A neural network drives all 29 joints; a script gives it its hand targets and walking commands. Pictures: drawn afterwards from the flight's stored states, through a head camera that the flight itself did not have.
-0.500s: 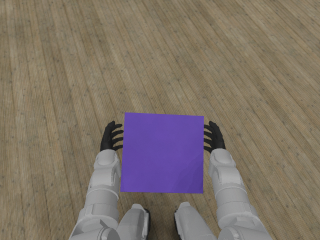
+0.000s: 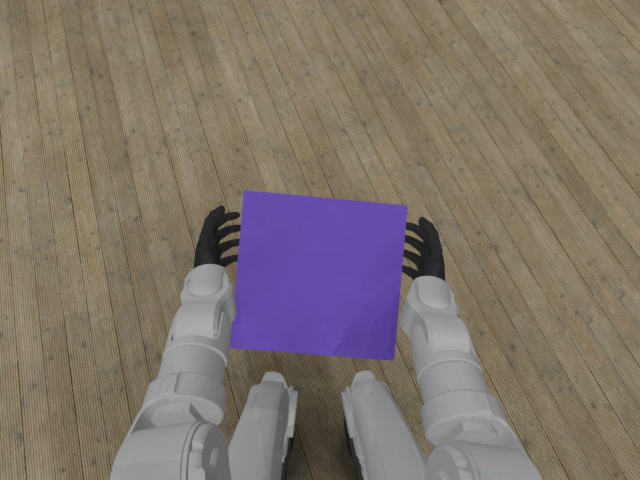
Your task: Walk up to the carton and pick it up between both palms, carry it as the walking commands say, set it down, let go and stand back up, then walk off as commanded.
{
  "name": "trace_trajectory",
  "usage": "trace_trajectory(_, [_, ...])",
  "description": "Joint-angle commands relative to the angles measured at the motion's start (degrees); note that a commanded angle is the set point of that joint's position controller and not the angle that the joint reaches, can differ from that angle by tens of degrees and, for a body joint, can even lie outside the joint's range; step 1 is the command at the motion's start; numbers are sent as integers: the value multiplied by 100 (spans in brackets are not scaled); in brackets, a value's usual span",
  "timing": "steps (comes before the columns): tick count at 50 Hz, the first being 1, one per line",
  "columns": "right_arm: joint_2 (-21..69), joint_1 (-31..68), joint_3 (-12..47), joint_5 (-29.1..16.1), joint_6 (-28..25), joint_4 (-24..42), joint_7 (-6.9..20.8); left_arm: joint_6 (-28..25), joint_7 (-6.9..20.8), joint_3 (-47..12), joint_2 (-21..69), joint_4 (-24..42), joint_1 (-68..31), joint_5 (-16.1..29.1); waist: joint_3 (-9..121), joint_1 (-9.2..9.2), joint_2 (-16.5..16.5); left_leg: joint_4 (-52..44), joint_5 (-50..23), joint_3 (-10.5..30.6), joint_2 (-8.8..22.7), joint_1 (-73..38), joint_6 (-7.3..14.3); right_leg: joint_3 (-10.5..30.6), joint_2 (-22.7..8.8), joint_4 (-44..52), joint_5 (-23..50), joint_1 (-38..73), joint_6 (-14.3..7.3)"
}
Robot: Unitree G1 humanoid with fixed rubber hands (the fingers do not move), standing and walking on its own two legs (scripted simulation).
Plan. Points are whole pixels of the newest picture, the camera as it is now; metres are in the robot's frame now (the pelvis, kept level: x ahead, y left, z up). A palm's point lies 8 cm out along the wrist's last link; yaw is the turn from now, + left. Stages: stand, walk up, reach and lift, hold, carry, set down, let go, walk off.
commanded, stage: set down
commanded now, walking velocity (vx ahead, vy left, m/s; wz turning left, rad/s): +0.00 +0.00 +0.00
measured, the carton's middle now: (315, 268) +0.41 +0.00 -0.17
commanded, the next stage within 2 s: none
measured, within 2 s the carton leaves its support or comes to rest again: neither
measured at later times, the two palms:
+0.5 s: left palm (223, 285) +0.38 +0.15 -0.16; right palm (408, 290) +0.36 -0.14 -0.17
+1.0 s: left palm (237, 283) +0.41 +0.14 -0.25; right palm (397, 291) +0.39 -0.14 -0.26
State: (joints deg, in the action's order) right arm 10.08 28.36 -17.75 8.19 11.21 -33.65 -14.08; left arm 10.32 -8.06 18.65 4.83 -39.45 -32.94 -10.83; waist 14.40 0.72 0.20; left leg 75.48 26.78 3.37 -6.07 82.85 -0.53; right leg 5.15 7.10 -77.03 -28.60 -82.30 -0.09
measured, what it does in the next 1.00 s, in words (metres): lowers itself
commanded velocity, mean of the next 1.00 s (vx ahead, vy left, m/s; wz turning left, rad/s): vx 0.00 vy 0.00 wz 0.00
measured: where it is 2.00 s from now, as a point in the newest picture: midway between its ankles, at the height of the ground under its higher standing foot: (321, 468)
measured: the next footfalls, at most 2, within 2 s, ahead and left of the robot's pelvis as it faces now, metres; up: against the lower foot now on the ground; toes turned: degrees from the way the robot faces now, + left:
none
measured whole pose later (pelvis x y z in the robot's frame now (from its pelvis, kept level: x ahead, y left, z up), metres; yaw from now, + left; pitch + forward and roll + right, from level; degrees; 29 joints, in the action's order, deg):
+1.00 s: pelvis -0.06 +0.01 -0.15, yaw +0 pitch +40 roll -1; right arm 1.2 50.8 -19.8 3.9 11.2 -41.5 -13.5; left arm 10.6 -11.7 17.2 -1.3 -47.3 -55.2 -5.6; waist 4.0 0.1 1.5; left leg 104.9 28.5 2.6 -9.1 116.4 -1.5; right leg 4.1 9.7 -105.8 -31.0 -114.9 3.7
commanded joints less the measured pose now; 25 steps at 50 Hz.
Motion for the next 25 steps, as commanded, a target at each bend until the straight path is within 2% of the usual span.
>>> trace_trajectory(1, [4461,2807,2837,-200,-433,-460,1911,-280,1663,-2930,5044,-564,-2563,502,3854,140,374,-572,-2504,64,-282,-1735,-44,4,157,789,2899,2213,360])
trace_trajectory(2, [4864,3004,3074,-235,-477,-439,1896,-443,1640,-3306,5084,70,-3032,882,4065,160,-64,-522,-2504,73,-230,-2136,-60,-148,189,812,2682,2206,354])
trace_trajectory(3, [4427,2564,2615,-55,-480,-711,1836,-437,1576,-3188,5152,-12,-3125,739,4061,406,297,-483,-2724,79,-174,-2077,-126,-118,235,639,2803,1955,259])
trace_trajectory(4, [4157,2977,2847,-169,-583,-241,1791,-433,1526,-3422,5149,-57,-2924,915,4176,448,327,-435,-2909,168,-148,-2612,-143,-250,199,699,2806,1746,295])
trace_trajectory(5, [4093,3121,2440,-85,-633,-723,1808,-467,1424,-3259,5087,-94,-3241,834,3769,374,615,-447,-2139,184,-141,-2147,-223,-294,239,517,1904,1436,158])
trace_trajectory(6, [4281,3256,2485,-141,-648,-532,1840,-524,1328,-3257,5041,17,-3124,834,3773,383,482,-454,-2135,112,-211,-2303,-239,-338,295,526,2015,1583,168])
trace_trajectory(7, [4260,3537,2626,-279,-762,-236,1852,-647,1286,-3107,5153,-63,-3201,790,3973,388,427,-453,-2039,109,-226,-2226,-137,-426,393,443,1959,1482,207])
trace_trajectory(8, [4243,3544,2700,-343,-766,-207,1813,-648,1289,-3183,4958,175,-3272,821,4167,300,575,-167,-1953,-1,-316,-1858,-162,-186,301,396,2073,1735,178])
trace_trajectory(9, [4329,3770,2695,-266,-718,-344,1822,-765,1294,-2864,4606,321,-3718,903,4441,-56,68,-17,-1879,-80,-381,-1341,-150,-127,219,325,2162,2166,182])
trace_trajectory(10, [4397,3602,2800,-450,-763,-122,1735,-747,1269,-2960,4502,65,-3529,785,4524,-31,313,134,-2074,-116,-368,-1185,-85,-40,267,157,2607,2033,272])
trace_trajectory(11, [4525,4069,3213,-596,-778,255,1726,-761,1262,-3056,4600,26,-3410,864,4904,-132,7,42,-2039,-15,-303,-1676,12,-201,260,32,2399,2044,327])
trace_trajectory(12, [4524,3842,2980,-564,-703,-281,1759,-693,1289,-2799,4537,-323,-3119,590,4155,-235,139,50,-1648,-152,-363,-1332,35,-124,295,152,1872,1580,351])
trace_trajectory(13, [4583,3847,3155,-604,-732,-282,1748,-712,1268,-3100,4784,101,-3524,898,4441,-200,-85,141,-1515,-38,-364,-1520,0,-189,302,-46,1619,1701,302])
trace_trajectory(14, [4599,3921,2943,-610,-682,-479,1796,-684,1177,-2768,4333,16,-3505,529,4327,-518,138,69,-1373,-99,-386,-1180,-20,-183,385,-155,1572,1270,312])
trace_trajectory(15, [4467,4214,3075,-606,-742,-24,1819,-696,1110,-3210,4512,400,-4033,949,4774,24,-291,15,-1679,-14,-318,-1584,13,-272,353,-165,1837,1360,340])
trace_trajectory(16, [4378,3989,3086,-696,-743,52,1758,-661,1103,-3283,4595,597,-3874,1038,5201,-120,-90,247,-1593,-206,-404,-1567,-107,-284,376,-232,1749,1856,300])
trace_trajectory(17, [4327,4162,3246,-748,-725,124,1687,-644,1109,-3330,4395,534,-4046,1090,5181,-7,-262,269,-1518,-141,-405,-1392,-67,-327,378,-280,1886,2033,344])
trace_trajectory(18, [4485,4451,3538,-856,-750,289,1673,-653,1123,-3600,4620,677,-4234,1202,5669,-99,-155,461,-1823,-68,-391,-1855,-47,-294,389,-446,1904,1830,362])
trace_trajectory(19, [4407,4534,3393,-951,-718,96,1679,-600,1122,-3537,4508,559,-4415,1181,5042,-319,71,519,-1253,-173,-383,-1518,-26,-295,351,-534,1383,1443,335])
trace_trajectory(20, [4289,4474,3348,-839,-599,56,1679,-510,1163,-3355,4602,668,-4294,1076,5205,-86,-27,437,-1517,-133,-391,-1543,-48,-245,421,-385,1636,1507,310])
trace_trajectory(21, [4397,4978,3477,-929,-643,273,1709,-430,1191,-3576,4887,533,-4216,1128,5402,-114,8,478,-1321,-30,-394,-1648,-71,-396,419,-633,1489,1462,387])
trace_trajectory(22, [4376,4378,3047,-711,-567,-309,1692,-373,1232,-3409,4902,140,-4256,1132,4832,86,115,654,-959,-192,-386,-1315,-87,-366,386,-591,1116,1222,290])
trace_trajectory(23, [4324,4524,3046,-704,-476,-204,1721,-346,1276,-3335,5012,188,-4278,1162,4479,-50,48,603,-971,-130,-379,-1160,-45,-377,329,-667,1098,1031,311])
trace_trajectory(24, [4348,5195,3049,-723,-529,-27,1710,-277,1324,-3125,4872,-235,-4227,1011,4532,34,-82,767,-965,-159,-423,-1025,-61,-474,398,-689,1014,799,366])
trace_trajectory(25, [4102,4902,2712,-552,-424,-325,1720,-220,1313,-3045,4910,-203,-4189,1008,4419,87,-76,667,-984,-22,-354,-1015,-69,-498,285,-815,943,708,293])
